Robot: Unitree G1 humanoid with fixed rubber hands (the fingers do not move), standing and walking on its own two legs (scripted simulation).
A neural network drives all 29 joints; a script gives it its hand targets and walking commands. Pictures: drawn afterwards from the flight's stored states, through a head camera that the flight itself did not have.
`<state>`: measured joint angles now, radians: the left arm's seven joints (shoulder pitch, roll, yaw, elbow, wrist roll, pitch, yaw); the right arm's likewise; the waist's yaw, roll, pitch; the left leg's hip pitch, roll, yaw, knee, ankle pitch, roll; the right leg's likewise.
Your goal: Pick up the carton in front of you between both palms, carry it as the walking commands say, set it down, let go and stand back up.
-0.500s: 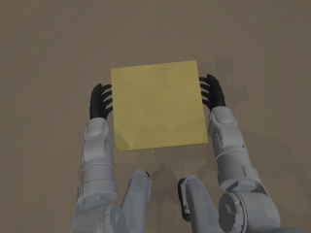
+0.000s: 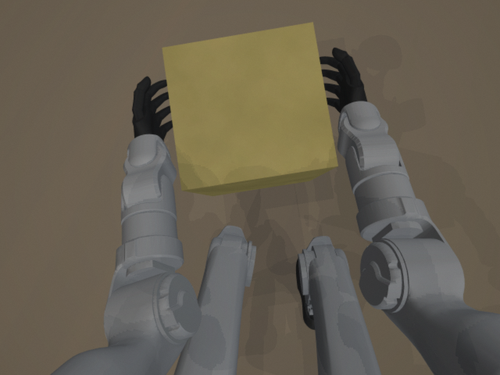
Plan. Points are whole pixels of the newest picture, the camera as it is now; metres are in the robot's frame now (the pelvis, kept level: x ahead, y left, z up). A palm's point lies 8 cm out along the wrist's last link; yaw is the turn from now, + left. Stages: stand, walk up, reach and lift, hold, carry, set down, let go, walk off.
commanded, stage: set down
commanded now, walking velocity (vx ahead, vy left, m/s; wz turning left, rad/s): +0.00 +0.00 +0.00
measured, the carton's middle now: (251, 128) +0.47 +0.07 -0.18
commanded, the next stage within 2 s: none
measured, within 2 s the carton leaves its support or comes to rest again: rests again in 1.84 s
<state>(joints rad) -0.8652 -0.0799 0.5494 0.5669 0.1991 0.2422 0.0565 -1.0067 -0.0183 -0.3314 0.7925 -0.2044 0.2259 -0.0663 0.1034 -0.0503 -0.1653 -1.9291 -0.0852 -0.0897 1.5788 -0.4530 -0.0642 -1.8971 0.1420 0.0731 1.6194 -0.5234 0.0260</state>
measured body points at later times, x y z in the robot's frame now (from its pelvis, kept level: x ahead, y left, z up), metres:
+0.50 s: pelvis -0.02 +0.00 -0.11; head +0.32 +0.01 +0.18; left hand +0.45 +0.24 -0.25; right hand +0.55 -0.05 -0.26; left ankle +0.10 +0.13 -0.50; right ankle +0.08 -0.11 -0.50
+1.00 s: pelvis -0.01 -0.01 -0.14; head +0.35 +0.01 +0.12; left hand +0.46 +0.24 -0.31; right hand +0.56 -0.05 -0.32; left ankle +0.10 +0.13 -0.50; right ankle +0.08 -0.11 -0.50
